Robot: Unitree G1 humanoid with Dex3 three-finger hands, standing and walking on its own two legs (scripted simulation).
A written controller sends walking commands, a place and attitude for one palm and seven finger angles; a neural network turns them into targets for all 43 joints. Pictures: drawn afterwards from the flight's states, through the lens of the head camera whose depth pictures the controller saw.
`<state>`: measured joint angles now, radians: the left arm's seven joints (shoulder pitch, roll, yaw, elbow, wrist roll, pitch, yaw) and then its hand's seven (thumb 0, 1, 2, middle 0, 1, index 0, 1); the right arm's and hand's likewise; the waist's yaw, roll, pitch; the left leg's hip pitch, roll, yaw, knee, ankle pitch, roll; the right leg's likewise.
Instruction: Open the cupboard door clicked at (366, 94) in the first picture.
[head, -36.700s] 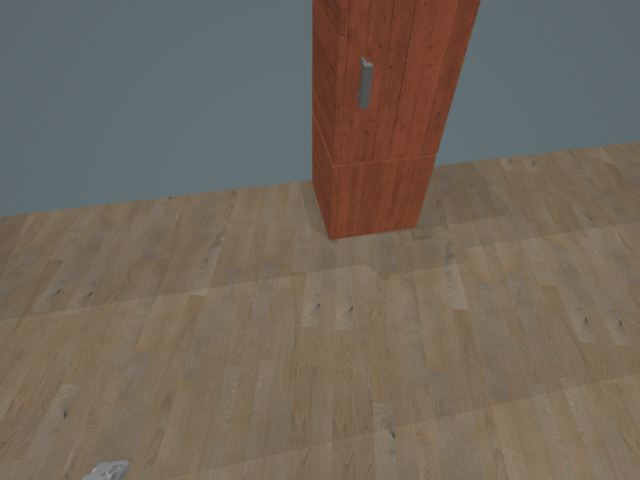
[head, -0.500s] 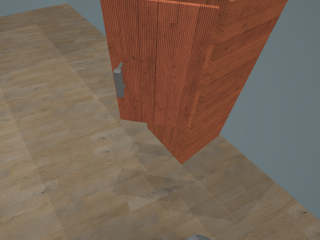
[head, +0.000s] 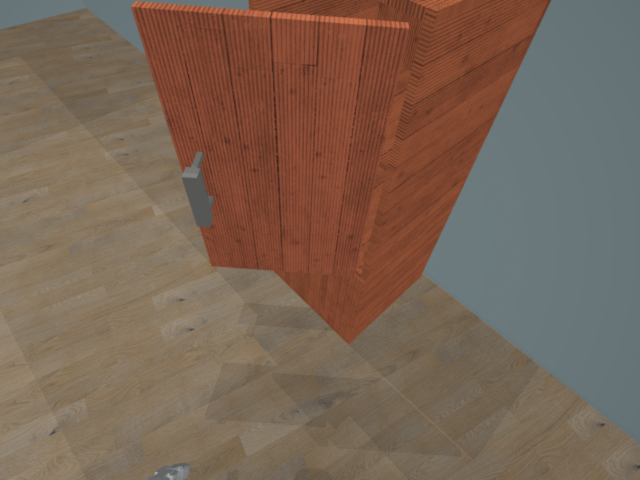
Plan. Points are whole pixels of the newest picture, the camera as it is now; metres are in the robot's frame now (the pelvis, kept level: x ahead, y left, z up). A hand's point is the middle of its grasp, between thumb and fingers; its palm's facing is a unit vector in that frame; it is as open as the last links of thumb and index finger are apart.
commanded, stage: come to a stop and stand still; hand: left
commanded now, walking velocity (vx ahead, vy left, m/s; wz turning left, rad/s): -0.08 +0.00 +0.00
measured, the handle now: (201, 189) +0.58 +0.23 -0.04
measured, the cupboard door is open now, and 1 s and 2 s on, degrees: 43 43 43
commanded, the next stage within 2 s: none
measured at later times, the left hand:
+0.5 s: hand out of the picture -0.03 +0.18 -0.18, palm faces +0.09 -0.97 -0.22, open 7.4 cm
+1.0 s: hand out of the picture -0.13 +0.20 -0.17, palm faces +0.06 -0.98 -0.19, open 7.4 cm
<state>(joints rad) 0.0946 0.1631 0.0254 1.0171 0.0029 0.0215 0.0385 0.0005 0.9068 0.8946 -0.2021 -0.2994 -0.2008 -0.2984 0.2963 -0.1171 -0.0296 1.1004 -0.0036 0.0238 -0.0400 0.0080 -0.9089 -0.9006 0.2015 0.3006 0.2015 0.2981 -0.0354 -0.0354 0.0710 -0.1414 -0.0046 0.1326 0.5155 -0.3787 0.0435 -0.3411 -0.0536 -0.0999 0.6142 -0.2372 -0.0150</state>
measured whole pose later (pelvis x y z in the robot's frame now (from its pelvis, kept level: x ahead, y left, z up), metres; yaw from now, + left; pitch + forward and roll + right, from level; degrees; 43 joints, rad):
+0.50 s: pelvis -0.05 -0.01 -0.01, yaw +2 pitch -4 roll -1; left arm 0.33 0.21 0.02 0.96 0.02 0.03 0.04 0.00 0.90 0.89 -0.20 -0.30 -0.20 -0.30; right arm 0.17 -0.21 -0.05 0.91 -0.01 0.02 -0.01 0.01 -0.91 -0.90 0.20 0.30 0.20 0.30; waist 0.02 -0.02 0.02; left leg -0.24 0.00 0.04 0.63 -0.31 0.04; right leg -0.23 -0.02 -0.07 0.60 -0.29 0.00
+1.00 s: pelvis -0.12 +0.01 +0.00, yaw +2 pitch -3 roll -2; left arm 0.38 0.18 0.02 1.02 0.03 0.03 0.02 0.00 0.91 0.89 -0.20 -0.30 -0.20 -0.30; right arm 0.33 -0.18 -0.04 1.03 -0.02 0.04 0.00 0.01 -0.91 -0.90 0.20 0.30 0.20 0.30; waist -0.01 0.00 0.01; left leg -0.32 -0.02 0.06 0.51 -0.22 0.07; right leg -0.30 -0.03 -0.04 0.48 -0.26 0.01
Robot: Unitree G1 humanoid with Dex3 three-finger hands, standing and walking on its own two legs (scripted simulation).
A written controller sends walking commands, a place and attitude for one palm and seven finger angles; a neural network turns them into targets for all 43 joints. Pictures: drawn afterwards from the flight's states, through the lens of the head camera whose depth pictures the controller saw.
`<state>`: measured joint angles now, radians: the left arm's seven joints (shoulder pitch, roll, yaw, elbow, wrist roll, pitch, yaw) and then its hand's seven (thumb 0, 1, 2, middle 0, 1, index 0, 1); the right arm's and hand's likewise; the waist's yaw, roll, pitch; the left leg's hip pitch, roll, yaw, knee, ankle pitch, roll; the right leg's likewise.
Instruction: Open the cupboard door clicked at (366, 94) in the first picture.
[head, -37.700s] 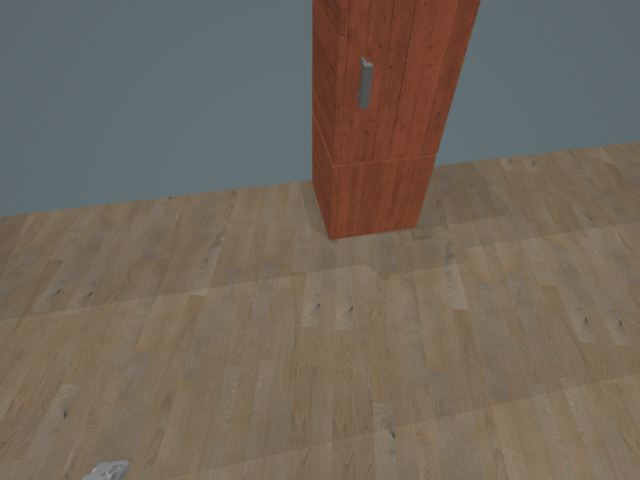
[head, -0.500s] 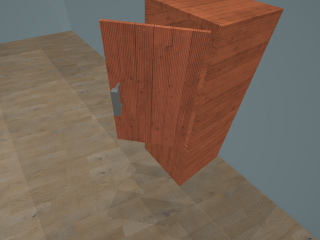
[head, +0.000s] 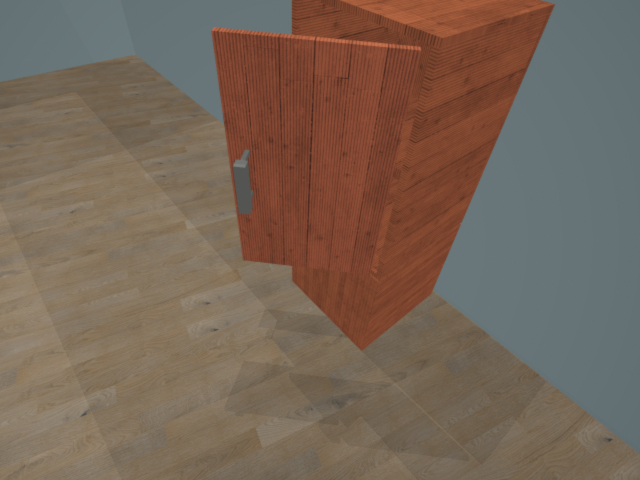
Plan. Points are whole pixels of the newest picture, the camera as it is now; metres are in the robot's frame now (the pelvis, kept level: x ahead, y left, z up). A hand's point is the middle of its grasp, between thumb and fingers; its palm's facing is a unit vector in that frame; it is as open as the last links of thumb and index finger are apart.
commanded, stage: come to a stop and stand still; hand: left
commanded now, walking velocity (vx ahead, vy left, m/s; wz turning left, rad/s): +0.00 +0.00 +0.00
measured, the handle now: (245, 181) +0.71 +0.20 -0.04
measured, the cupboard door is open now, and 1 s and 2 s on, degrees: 43 43 43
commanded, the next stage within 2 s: look again from close up in 1.30 s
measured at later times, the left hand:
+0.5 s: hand out of the picture -0.04 +0.22 -0.18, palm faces +0.06 -0.99 -0.14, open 7.4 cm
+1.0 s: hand out of the picture +0.04 +0.19 -0.17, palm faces -0.09 -0.99 -0.13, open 7.3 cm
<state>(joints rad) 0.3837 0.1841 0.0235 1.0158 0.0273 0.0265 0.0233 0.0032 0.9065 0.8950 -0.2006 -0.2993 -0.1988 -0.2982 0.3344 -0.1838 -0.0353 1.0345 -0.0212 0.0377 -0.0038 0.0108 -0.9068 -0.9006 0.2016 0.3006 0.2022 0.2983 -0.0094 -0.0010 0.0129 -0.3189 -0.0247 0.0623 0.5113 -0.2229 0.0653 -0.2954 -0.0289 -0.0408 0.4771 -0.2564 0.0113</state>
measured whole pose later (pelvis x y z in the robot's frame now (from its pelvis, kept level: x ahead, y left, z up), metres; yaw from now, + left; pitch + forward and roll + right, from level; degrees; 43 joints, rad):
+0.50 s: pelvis -0.05 +0.06 +0.00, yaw -1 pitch -1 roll -2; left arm 0.34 0.16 0.05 1.02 0.03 0.03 0.04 0.00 0.91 0.89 -0.20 -0.30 -0.20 -0.30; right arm 0.36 -0.11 -0.04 1.07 -0.02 0.00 -0.03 0.01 -0.91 -0.90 0.20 0.30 0.20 0.30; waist 0.00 -0.04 -0.04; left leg -0.18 -0.03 0.08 0.50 -0.31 0.09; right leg -0.38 -0.03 0.01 0.69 -0.29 0.02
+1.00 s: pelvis -0.06 +0.04 +0.01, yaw -4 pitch +0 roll -2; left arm 0.16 0.15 0.05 1.01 0.01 0.04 0.02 0.00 0.92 0.90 -0.20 -0.30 -0.20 -0.30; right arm 0.46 -0.08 -0.03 1.18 -0.02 -0.01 -0.05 0.01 -0.91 -0.90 0.20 0.30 0.20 0.30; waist -0.08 -0.02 0.03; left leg -0.17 0.01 0.11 0.40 -0.24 0.07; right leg -0.26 -0.06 -0.04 0.54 -0.27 0.03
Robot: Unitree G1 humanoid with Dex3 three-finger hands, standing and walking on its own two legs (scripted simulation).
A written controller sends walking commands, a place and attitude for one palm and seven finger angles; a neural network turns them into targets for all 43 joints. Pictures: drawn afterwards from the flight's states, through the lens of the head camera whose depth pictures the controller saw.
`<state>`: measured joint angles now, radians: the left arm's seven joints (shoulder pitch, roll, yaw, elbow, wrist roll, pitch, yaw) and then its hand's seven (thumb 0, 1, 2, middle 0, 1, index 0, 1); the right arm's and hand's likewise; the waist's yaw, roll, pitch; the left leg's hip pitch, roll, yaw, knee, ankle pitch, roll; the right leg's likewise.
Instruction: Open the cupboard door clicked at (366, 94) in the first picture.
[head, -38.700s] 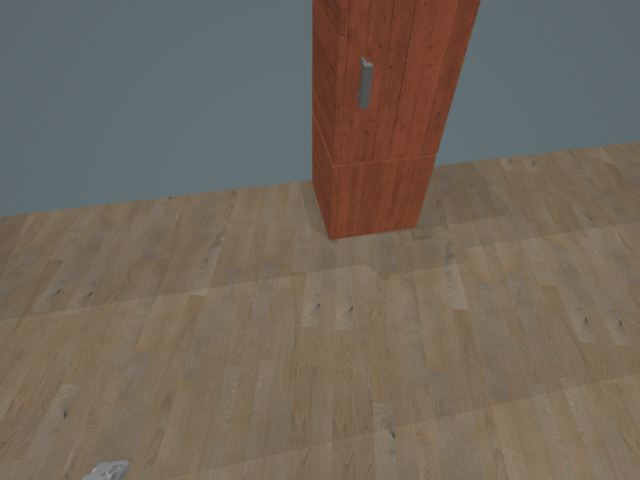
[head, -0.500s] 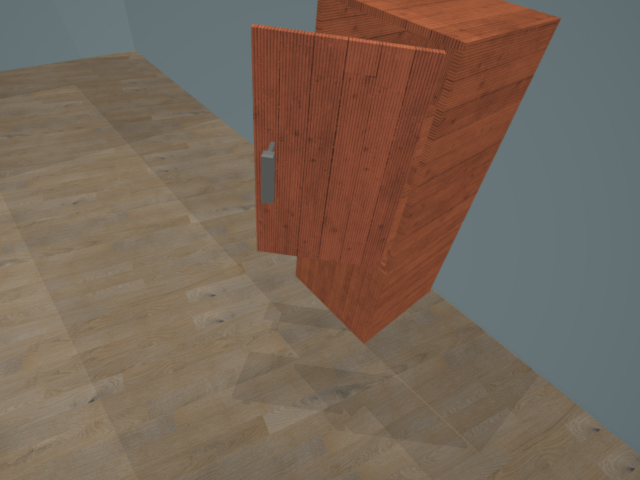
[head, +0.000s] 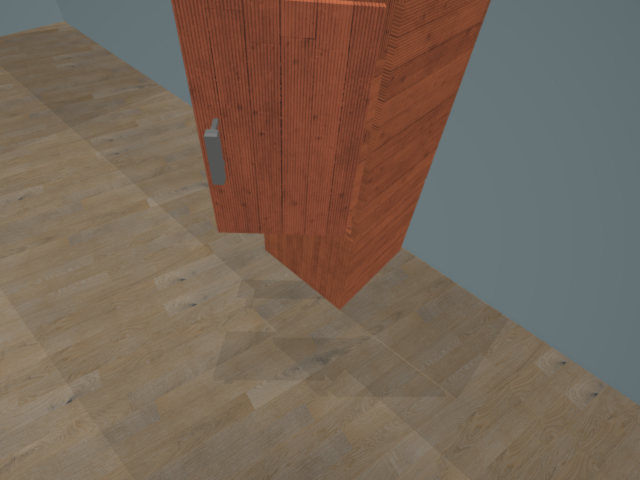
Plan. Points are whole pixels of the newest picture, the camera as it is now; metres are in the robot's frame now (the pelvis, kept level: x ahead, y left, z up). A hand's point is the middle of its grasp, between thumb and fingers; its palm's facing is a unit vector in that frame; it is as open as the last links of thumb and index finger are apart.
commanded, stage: come to a stop and stand still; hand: left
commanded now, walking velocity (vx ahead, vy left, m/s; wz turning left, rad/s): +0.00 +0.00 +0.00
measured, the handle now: (217, 151) +0.75 +0.21 -0.05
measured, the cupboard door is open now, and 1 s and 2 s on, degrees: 43 43 43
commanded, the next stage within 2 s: look again from close up in 0.30 s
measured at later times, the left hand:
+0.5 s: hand out of the picture -0.01 +0.16 -0.19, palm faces +0.06 -0.98 -0.20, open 7.3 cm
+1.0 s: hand out of the picture -0.02 +0.15 -0.18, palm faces +0.03 -0.98 -0.18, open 7.4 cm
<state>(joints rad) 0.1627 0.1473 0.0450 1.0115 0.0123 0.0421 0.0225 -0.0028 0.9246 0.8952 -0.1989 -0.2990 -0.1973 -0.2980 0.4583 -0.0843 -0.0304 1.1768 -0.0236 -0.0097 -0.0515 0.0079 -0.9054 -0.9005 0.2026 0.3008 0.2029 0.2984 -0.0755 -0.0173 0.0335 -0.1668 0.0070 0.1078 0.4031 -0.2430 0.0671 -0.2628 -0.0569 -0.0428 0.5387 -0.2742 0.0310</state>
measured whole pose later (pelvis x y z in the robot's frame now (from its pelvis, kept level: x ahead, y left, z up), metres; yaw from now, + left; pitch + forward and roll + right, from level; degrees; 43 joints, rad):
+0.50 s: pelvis +0.00 -0.01 -0.01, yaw +0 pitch -1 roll +0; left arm 0.30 0.15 0.03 1.06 0.02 0.02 0.05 0.00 0.91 0.89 -0.20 -0.30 -0.20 -0.30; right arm 0.21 -0.19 -0.05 1.06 -0.01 0.01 -0.02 0.01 -0.92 -0.90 0.20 0.30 0.20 0.30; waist 0.02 -0.01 0.05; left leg -0.19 -0.01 0.12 0.50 -0.29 0.05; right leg -0.22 -0.07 -0.02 0.50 -0.26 0.05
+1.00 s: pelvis +0.00 -0.01 +0.00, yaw +0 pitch -1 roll +0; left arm 0.32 0.13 0.00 1.12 0.02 0.00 0.04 0.00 0.91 0.89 -0.20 -0.30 -0.20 -0.30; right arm 0.30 -0.13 -0.01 1.14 0.00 -0.01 -0.02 0.01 -0.91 -0.90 0.20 0.30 0.20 0.30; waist 0.00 0.00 0.03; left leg -0.14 -0.02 0.12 0.39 -0.23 0.05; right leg -0.18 -0.08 -0.02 0.41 -0.21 0.05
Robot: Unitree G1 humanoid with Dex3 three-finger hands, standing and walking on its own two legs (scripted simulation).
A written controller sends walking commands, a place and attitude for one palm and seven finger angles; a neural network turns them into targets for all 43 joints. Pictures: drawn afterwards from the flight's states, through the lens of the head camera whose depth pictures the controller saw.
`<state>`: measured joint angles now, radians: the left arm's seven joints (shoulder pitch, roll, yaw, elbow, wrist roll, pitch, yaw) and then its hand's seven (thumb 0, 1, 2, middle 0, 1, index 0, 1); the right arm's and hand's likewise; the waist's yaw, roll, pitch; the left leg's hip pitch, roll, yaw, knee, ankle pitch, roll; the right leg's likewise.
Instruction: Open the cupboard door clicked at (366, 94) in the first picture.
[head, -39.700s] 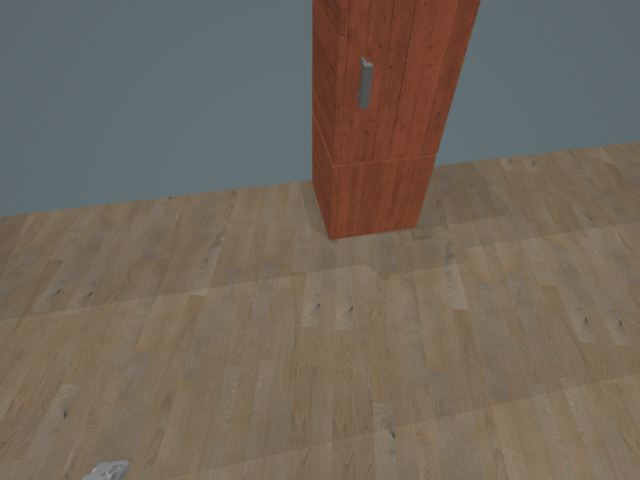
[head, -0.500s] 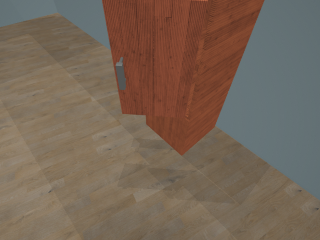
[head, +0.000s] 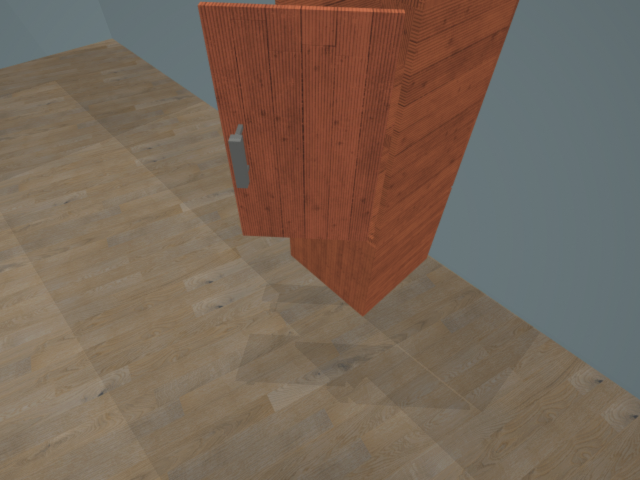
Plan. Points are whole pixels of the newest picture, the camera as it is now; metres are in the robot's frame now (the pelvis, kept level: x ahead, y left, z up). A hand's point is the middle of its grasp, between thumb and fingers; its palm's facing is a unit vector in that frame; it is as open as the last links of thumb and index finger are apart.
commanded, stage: shuffle to correct the standing spot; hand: left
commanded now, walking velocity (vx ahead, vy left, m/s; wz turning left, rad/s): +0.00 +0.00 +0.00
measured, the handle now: (241, 156) +0.76 +0.22 -0.05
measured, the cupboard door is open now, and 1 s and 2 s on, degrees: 43 43 43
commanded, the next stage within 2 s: come to a stop and stand still in 0.76 s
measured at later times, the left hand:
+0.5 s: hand out of the picture -0.02 +0.15 -0.19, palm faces +0.14 -0.98 -0.12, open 7.4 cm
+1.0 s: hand (220, 355) +0.35 +0.20 -0.17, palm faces -0.01 -0.97 -0.23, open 7.3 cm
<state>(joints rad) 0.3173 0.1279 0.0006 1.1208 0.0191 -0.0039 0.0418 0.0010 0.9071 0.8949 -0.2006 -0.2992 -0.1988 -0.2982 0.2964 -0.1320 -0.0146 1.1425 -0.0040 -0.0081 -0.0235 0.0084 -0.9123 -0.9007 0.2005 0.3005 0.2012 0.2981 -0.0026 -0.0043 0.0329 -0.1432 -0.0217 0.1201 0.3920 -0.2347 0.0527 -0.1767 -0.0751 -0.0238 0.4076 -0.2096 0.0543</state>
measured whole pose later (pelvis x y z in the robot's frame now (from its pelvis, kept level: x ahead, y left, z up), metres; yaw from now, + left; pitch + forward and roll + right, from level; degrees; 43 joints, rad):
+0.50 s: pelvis +0.08 +0.01 -0.01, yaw +1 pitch +0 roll -1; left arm 0.47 0.09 0.05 1.14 0.03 -0.04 0.02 0.00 0.91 0.89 -0.20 -0.30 -0.20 -0.30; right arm 0.29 -0.17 -0.05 1.07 -0.01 -0.03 0.00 0.01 -0.91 -0.90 0.20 0.30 0.20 0.30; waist 0.03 -0.02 0.03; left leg -0.36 0.05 0.11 0.66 -0.35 0.01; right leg -0.10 -0.08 -0.05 0.48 -0.38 0.06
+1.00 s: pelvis +0.23 +0.02 -0.02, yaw +1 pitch -1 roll -1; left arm 0.12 0.16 0.05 1.00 0.02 -0.05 0.02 0.00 0.92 0.90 -0.20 -0.30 -0.20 -0.30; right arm 0.42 -0.11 -0.03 1.18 -0.01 -0.02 -0.03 0.01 -0.91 -0.90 0.20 0.30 0.20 0.30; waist -0.06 0.04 0.08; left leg -0.13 0.04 0.11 0.72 -0.51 0.00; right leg -0.34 -0.05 -0.15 0.59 -0.20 -0.03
